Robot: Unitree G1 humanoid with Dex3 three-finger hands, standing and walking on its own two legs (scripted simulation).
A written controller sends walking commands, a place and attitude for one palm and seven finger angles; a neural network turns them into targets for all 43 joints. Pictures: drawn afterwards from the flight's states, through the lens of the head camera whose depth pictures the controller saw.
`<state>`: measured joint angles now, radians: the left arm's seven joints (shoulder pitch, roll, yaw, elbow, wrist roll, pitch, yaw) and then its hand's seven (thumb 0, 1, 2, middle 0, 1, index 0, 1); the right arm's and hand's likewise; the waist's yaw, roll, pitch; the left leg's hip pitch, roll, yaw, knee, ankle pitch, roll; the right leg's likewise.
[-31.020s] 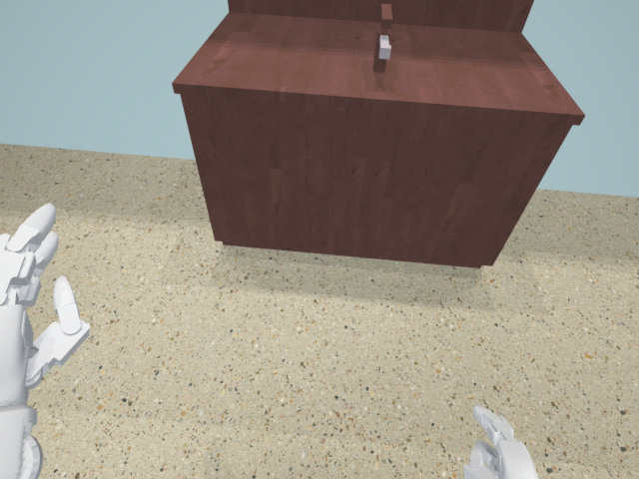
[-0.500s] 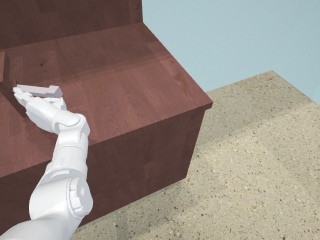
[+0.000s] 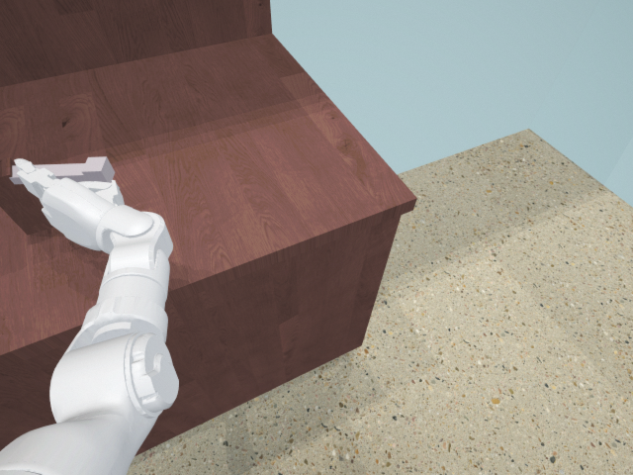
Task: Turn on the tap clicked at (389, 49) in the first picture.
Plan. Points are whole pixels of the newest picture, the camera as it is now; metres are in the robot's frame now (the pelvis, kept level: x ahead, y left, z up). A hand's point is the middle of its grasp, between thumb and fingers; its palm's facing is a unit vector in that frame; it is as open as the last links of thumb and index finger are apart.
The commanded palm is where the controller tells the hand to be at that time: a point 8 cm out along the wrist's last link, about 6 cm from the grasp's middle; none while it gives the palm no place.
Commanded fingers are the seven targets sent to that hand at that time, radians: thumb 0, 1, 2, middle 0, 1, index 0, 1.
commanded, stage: lift the hand up off the lever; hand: left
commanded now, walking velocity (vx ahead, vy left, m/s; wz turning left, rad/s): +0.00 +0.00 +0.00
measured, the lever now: (99, 172) +0.49 +0.28 +0.11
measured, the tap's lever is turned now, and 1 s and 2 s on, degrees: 68 74 74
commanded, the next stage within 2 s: none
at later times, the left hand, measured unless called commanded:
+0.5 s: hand (104, 176) +0.47 +0.26 +0.12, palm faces +0.87 -0.49 -0.10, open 7.8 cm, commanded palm +0.41 +0.26 +0.13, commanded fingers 0.00 0.90 0.90 -0.15 -0.15 -0.15 -0.15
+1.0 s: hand (98, 175) +0.45 +0.25 +0.15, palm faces +0.86 -0.50 -0.10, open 7.8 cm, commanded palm +0.39 +0.26 +0.15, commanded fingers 0.00 0.90 0.90 -0.15 -0.15 -0.15 -0.15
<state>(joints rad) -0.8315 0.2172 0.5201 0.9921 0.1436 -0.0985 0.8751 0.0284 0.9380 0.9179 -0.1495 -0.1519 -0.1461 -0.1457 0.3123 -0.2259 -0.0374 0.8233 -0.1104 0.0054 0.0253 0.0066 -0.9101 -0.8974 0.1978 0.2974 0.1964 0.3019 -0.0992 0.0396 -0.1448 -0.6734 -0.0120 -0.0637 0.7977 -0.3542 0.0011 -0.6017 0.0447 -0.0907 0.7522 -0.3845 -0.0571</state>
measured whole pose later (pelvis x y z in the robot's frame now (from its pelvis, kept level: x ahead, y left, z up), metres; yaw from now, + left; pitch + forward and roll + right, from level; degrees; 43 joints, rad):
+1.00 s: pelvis +0.00 +0.00 +0.01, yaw +0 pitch +9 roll -1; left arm -0.80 0.18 0.48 0.86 0.12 0.06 0.84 0.02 0.90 0.90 -0.15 -0.15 -0.15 -0.15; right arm 0.24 -0.21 -0.02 0.82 -0.08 0.00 -0.01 0.01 -0.91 -0.90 0.20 0.30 0.20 0.30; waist -0.06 0.04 -0.13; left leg -0.54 -0.01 -0.06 0.70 -0.32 0.00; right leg -0.48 0.04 -0.08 0.66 -0.35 -0.06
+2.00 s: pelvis +0.01 +0.00 +0.02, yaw +0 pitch +6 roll -1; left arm -0.77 0.16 0.46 0.71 0.08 0.17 0.83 0.02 0.90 0.90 -0.15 -0.15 -0.15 -0.15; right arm 0.23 -0.22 -0.02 0.82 -0.06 -0.03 -0.02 0.01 -0.91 -0.90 0.20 0.30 0.20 0.30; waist -0.03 0.04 -0.12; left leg -0.43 -0.01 -0.05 0.60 -0.29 0.00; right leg -0.37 0.04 -0.07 0.57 -0.32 -0.06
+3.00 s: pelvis -0.01 +0.00 +0.04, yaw -3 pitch -5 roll +0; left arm -0.15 0.34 0.27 0.21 -0.09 -0.01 0.16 0.02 0.89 0.90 -0.17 -0.19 -0.17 -0.19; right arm 0.23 -0.26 0.00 0.69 0.03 -0.06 -0.09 0.01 -0.91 -0.90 0.20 0.30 0.20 0.30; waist 0.03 0.06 0.00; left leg -0.15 0.01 0.00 0.43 -0.21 0.00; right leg -0.11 0.06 -0.01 0.41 -0.22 -0.06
